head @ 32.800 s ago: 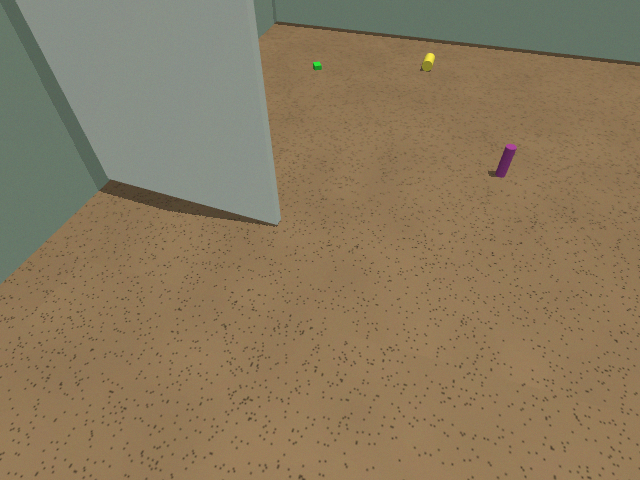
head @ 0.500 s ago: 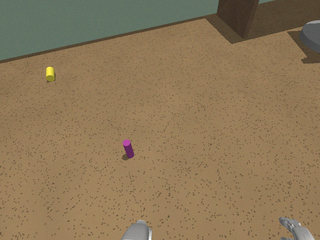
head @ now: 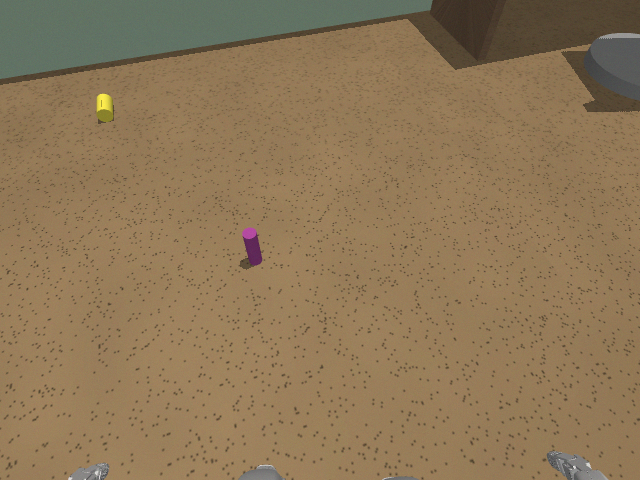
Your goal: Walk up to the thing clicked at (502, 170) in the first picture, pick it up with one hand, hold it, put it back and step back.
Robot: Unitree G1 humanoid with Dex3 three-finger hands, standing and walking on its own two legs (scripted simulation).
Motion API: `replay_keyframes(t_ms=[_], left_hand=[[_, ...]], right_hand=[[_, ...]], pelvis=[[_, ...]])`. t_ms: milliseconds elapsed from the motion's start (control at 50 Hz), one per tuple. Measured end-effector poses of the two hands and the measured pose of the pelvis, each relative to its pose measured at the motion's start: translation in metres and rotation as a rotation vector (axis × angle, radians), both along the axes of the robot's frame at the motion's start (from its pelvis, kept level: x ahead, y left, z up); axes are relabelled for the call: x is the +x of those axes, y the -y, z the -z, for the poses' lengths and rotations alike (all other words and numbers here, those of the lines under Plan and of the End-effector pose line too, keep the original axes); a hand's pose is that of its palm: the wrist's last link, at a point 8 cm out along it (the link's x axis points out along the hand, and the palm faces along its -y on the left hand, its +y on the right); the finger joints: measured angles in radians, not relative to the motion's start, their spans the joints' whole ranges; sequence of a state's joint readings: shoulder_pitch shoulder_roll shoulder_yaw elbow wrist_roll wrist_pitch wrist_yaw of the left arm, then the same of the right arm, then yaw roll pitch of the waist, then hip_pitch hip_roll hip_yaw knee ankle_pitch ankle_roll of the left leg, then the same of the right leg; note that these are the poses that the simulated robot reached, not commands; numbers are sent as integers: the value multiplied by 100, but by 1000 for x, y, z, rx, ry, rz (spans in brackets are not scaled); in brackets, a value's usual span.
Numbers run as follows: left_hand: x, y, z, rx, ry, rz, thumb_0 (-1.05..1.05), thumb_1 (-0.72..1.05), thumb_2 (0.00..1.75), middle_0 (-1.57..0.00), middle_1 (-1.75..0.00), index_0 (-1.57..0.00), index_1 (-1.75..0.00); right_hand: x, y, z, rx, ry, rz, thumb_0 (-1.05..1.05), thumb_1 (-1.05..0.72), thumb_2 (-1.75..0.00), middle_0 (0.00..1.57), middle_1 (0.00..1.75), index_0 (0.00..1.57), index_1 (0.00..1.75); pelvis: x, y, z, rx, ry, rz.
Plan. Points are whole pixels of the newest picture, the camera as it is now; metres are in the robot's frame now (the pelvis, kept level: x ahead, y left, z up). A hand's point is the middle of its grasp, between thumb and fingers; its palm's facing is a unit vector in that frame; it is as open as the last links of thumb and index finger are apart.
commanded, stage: step back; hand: left
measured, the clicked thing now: (252, 247) +0.89 +0.25 -0.67
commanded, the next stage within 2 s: stand in 1.32 s
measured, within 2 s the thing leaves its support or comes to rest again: neither
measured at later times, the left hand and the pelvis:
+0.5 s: hand out of the picture -0.10 +0.29 -0.14, palm faces +0.08 -0.91 -0.41, open 7.4 cm; pelvis -0.15 +0.00 +0.00, yaw +4 degrees
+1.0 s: hand out of the picture -0.11 +0.29 -0.15, palm faces +0.08 -0.93 -0.37, open 7.4 cm; pelvis -0.13 +0.02 +0.00, yaw +3 degrees
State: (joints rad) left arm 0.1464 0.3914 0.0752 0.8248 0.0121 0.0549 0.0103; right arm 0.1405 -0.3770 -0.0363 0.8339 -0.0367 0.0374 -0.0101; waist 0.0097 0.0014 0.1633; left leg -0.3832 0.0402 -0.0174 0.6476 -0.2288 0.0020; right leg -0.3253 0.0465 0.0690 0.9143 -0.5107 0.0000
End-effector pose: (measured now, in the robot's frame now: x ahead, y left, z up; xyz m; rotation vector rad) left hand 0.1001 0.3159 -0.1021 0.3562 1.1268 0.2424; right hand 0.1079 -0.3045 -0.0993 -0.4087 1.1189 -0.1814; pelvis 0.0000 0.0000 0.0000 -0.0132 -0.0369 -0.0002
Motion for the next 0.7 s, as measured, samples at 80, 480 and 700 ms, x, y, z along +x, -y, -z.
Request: replay_keyframes(t_ms=[80, 480, 700], left_hand=[[-46, 14, 5, 21, -40, 7, 0, 90, 90, -20, -30, -20, -30], [-207, -15, -1, 15, -56, -109, 0, 90, 90, -20, -30, -20, -30], [-245, 8, 0, -12, -117, -99, 0, 90, 90, -20, -30, -20, -30]], right_hand=[[-14, 17, 11, 17, 49, 8, 0, -90, -90, 20, 30, 21, 30], [-173, -4, 6, 28, -91, -13, 1, -90, -90, 20, 30, 20, 30], [-176, 5, 6, 61, -32, 17, 1, -90, -90, 20, 30, 21, 30]], pelvis=[[-34, 12, 9, -27, 15, 7], [-143, -1, -3, 29, 25, -78], [-152, 11, -6, -15, 25, -38]])
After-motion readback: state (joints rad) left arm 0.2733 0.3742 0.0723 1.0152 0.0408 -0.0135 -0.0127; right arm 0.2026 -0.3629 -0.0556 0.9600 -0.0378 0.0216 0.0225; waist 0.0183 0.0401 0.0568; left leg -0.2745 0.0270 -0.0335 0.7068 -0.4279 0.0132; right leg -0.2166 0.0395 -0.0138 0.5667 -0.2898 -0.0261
